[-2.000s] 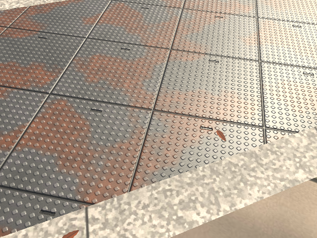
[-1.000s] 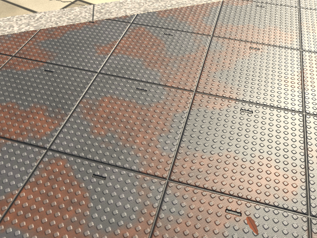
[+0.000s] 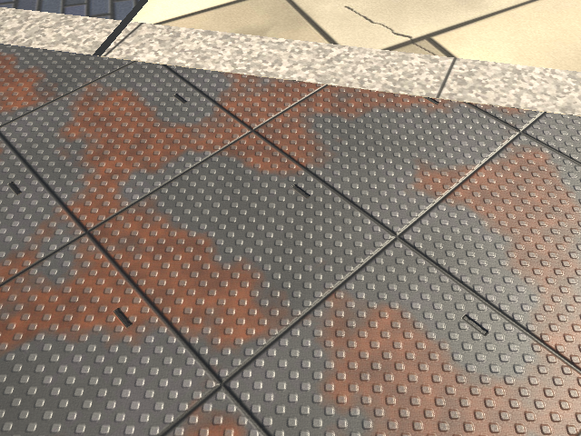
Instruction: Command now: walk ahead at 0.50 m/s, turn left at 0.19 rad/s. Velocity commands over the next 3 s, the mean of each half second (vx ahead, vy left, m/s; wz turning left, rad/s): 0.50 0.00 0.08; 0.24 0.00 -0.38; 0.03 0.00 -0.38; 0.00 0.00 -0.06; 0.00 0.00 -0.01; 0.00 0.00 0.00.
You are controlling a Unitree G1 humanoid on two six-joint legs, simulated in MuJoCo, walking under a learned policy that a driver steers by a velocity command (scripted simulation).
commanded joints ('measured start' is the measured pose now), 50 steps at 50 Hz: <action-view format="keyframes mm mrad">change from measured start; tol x32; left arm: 1 -67 170 35 -71 -12 -11 7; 50 -199 213 53 -271 -1 102 37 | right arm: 1 -50 -12 9 -76 0 -20 9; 50 52 -95 -12 -17 -25 51 -56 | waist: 1 -23 -119 -6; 11 -135 -112 -120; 13 -138 285 -349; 29 -111 3 48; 39 -34 -305 -476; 50 -80 -142 -176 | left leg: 1 7 21 18 -179 153 -6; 11 510 -61 78 -482 164 95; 13 1003 327 -609 -596 18 311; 20 481 146 -191 -781 236 233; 36 643 111 150 -376 799 62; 39 1 -177 -9 462 -473 -86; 50 120 -72 -38 0 -81 -98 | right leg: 1 13 -244 165 -159 218 -177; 11 48 -215 59 236 464 -65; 14 -625 -67 133 964 -384 10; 36 -204 1 -20 183 171 -47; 38 349 -305 413 265 934 -241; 50 -144 -177 402 13 184 -206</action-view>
